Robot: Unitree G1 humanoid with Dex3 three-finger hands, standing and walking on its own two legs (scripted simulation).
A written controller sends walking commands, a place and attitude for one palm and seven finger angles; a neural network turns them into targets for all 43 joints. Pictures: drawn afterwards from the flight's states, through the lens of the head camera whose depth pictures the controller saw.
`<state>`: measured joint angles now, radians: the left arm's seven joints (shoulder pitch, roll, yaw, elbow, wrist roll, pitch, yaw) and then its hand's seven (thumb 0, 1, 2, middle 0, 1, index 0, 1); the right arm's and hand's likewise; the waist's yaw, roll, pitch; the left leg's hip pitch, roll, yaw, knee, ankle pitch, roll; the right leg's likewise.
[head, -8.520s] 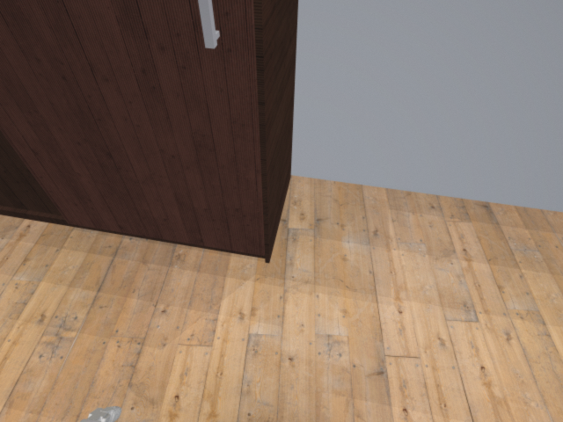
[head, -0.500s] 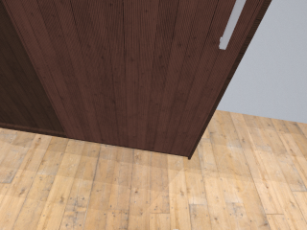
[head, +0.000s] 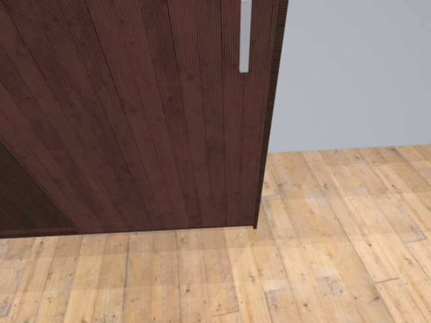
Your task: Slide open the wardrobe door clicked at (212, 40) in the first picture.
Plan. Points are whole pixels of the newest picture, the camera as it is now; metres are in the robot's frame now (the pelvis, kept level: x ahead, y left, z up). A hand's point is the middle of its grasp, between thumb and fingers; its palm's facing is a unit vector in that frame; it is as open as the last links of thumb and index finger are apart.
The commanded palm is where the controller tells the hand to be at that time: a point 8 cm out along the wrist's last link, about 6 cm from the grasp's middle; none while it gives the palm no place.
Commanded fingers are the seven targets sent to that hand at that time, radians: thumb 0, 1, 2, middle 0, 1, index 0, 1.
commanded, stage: take the last steps up to it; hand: right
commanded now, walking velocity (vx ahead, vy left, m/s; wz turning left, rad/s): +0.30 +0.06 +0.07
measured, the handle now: (244, 34) +0.70 -0.07 +0.23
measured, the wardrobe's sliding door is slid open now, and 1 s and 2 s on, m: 0.00 0.00 0.00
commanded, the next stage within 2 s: come to a stop and stand still in 0.50 s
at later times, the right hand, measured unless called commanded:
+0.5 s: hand (270, 261) +0.31 -0.12 -0.18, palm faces -0.08 +0.98 -0.21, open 7.4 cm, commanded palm none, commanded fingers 0.00 -0.90 -0.90 0.20 0.30 0.20 0.30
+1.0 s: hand (279, 282) +0.26 -0.14 -0.19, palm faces +0.06 +0.98 -0.19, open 7.4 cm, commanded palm none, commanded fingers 0.00 -0.90 -0.90 0.20 0.30 0.20 0.30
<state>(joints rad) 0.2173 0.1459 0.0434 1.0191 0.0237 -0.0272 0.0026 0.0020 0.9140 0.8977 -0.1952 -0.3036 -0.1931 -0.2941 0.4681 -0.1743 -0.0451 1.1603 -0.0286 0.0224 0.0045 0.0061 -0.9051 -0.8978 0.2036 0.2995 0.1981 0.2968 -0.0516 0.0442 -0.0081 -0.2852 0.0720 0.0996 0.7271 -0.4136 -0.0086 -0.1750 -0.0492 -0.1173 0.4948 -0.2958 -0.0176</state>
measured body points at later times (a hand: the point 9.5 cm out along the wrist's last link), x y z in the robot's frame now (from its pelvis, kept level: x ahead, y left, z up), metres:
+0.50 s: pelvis +0.17 +0.05 -0.02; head +0.21 +0.07 +0.43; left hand +0.02 +0.24 -0.17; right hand +0.31 -0.17 -0.16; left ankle +0.26 +0.14 -0.74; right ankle +0.01 -0.10 -0.69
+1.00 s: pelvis +0.24 +0.04 -0.01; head +0.26 +0.02 +0.44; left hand +0.32 +0.27 -0.15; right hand +0.26 -0.19 -0.17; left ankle +0.23 +0.15 -0.71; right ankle +0.30 -0.06 -0.74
